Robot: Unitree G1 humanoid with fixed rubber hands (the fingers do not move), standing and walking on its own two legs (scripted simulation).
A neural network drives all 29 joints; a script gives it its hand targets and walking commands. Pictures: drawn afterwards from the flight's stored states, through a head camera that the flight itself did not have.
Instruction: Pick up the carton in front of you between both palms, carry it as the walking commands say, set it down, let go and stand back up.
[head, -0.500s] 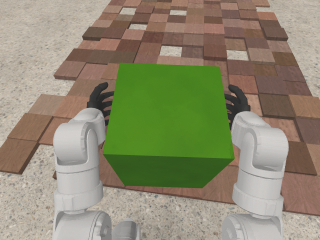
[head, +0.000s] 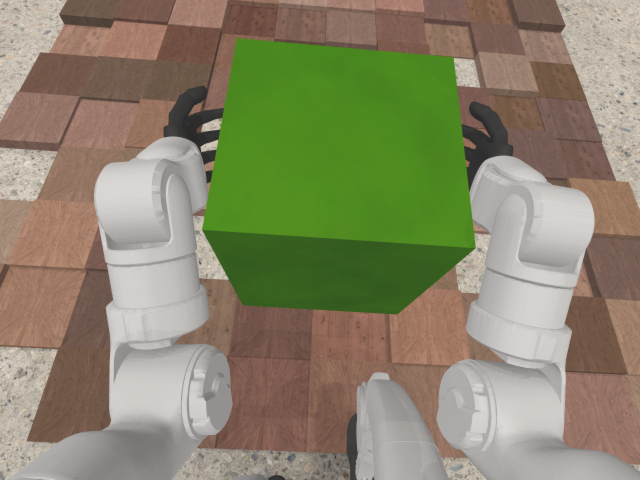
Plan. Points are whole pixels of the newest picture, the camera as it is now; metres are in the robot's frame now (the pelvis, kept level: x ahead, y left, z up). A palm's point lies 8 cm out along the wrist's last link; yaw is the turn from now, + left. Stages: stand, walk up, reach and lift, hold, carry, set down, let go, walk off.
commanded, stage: carry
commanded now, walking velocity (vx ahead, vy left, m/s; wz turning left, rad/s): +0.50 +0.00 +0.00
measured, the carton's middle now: (331, 201) +0.41 -0.01 +0.07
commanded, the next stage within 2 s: none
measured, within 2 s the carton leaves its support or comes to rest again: neither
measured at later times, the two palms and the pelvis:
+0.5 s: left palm out of the picture +0.71 +0.20 +0.19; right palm out of the picture +0.74 -0.10 +0.20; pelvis +0.36 +0.00 +0.03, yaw +2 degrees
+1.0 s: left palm out of the picture +0.96 +0.14 +0.12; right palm out of the picture +0.96 -0.16 +0.12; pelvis +0.68 -0.01 +0.02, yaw +0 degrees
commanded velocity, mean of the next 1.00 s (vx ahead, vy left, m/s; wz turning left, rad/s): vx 0.50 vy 0.00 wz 0.00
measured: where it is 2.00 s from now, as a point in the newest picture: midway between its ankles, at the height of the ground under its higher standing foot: (312, 128)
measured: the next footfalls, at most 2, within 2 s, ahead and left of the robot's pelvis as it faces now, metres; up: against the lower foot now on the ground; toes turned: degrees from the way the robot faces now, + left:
right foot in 0.10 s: +0.29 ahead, -0.11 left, +0.04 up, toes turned -2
left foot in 0.52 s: +0.51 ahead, +0.10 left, +0.03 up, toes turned +7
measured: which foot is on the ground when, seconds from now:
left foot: down 0.00-0.10, up 0.12-0.50, down 0.52-1.00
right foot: up 0.00-0.08, down 0.10-0.52, up 0.54-0.92, down 0.94-1.00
